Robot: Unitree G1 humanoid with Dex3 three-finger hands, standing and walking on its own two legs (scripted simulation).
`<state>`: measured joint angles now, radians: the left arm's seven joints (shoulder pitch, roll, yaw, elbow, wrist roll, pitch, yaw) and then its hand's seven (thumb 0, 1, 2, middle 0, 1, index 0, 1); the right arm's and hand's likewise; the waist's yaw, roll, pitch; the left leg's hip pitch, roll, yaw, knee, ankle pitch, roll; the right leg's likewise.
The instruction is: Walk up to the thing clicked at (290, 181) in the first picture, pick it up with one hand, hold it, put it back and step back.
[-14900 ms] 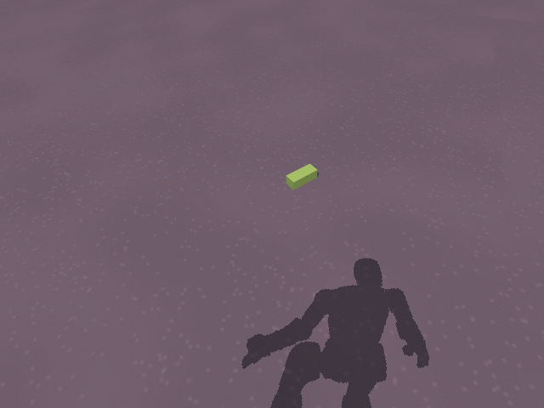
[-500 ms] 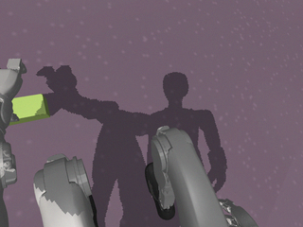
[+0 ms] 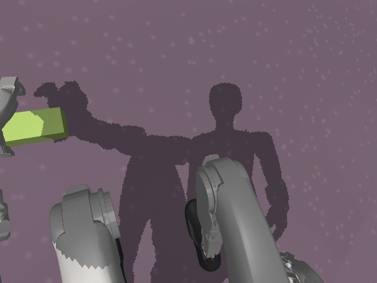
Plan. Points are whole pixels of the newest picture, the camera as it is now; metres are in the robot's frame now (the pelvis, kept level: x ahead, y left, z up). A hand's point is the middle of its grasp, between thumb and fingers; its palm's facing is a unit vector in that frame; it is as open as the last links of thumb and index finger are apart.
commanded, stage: rest palm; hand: left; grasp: from above
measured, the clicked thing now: (28, 127) +0.48 +0.31 -0.29
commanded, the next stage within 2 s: close in 1.38 s
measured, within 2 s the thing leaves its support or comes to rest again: neither
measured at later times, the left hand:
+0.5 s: hand (22, 125) +0.47 +0.30 -0.24, palm faces -0.45 -0.07 -0.89, open 14.1 cm
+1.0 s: hand (26, 132) +0.46 +0.30 -0.25, palm faces -0.45 -0.08 -0.89, open 14.4 cm
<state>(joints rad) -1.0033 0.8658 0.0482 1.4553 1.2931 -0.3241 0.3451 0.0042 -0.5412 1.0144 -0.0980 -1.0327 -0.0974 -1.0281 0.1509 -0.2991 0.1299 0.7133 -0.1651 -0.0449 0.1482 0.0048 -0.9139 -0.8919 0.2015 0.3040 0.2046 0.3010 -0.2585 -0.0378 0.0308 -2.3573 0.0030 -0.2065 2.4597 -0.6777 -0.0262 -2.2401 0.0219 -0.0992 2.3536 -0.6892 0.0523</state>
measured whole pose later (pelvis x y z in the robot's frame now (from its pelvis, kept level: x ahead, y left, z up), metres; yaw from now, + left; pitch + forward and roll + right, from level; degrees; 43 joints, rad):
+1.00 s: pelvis +0.00 +0.00 -0.02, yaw -4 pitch +28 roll -13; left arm -1.02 1.00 0.10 1.68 1.37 -0.31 0.60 0.00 -0.56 1.05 -0.09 -0.95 -0.06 -0.97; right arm 0.09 -0.33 0.25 0.69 -0.27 -0.16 0.21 0.00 -0.90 -0.90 0.20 0.30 0.20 0.30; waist -0.35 -0.13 0.13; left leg -2.36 0.02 -0.27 2.56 -0.72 -0.03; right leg -2.23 0.06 -0.14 2.40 -0.68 0.07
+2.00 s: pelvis +0.00 +0.01 -0.02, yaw -5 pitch +28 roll -14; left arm -1.03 1.02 0.10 1.70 1.31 -0.26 0.59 0.00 -0.28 0.82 -0.24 -0.89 -0.25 -0.87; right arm 0.09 -0.35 0.28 0.66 -0.26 -0.22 0.24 0.00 -0.90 -0.89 0.20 0.30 0.20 0.30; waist -0.37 -0.13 0.18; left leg -2.35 0.02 -0.28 2.56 -0.72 -0.02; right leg -2.23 0.07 -0.15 2.38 -0.67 0.07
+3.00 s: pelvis +0.00 +0.01 -0.02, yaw -5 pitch +27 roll -15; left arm -1.03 1.06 0.10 1.70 1.32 -0.31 0.59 0.00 0.13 0.44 -0.62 -0.63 -0.65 -0.58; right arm 0.08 -0.35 0.31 0.65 -0.27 -0.19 0.23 0.00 -0.90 -0.89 0.20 0.30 0.20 0.30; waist -0.37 -0.14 0.19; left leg -2.35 0.02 -0.30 2.56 -0.72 -0.02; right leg -2.22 0.06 -0.16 2.38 -0.67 0.07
